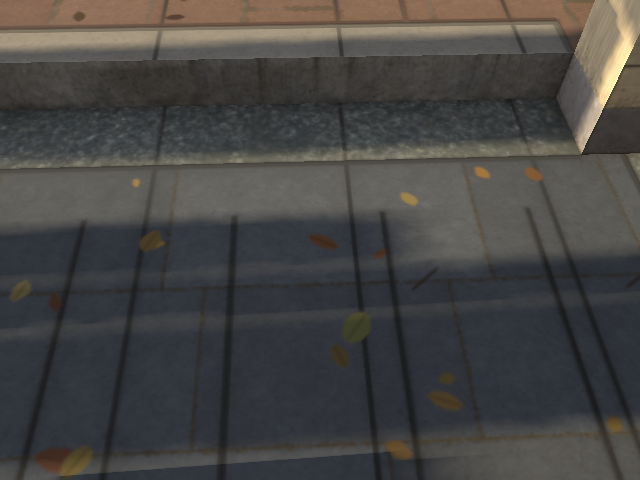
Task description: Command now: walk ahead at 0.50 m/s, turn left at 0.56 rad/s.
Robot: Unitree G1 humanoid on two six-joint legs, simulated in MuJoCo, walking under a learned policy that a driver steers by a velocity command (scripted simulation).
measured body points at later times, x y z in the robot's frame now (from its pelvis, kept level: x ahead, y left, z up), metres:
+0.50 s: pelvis +0.26 -0.05 +0.00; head +0.29 -0.05 +0.45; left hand +0.24 +0.24 -0.12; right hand +0.49 -0.27 -0.10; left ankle +0.29 +0.14 -0.66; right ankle +0.27 -0.15 -0.75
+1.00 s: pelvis +0.48 +0.10 +0.00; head +0.50 +0.11 +0.45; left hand +0.52 +0.40 -0.12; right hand +0.63 -0.15 -0.11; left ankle +0.45 +0.19 -0.75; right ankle +0.58 -0.05 -0.66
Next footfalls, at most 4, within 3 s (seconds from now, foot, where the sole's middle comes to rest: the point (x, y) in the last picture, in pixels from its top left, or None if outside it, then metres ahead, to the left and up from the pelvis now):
0.22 right None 0.31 -0.14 -0.78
0.76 left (221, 469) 0.48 0.21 -0.78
1.28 right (312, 324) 0.81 0.01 -0.78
1.78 left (244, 231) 1.10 0.19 -0.78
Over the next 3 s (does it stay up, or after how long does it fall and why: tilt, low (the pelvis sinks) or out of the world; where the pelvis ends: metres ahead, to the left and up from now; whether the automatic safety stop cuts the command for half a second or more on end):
stays up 1.56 -0.17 0.00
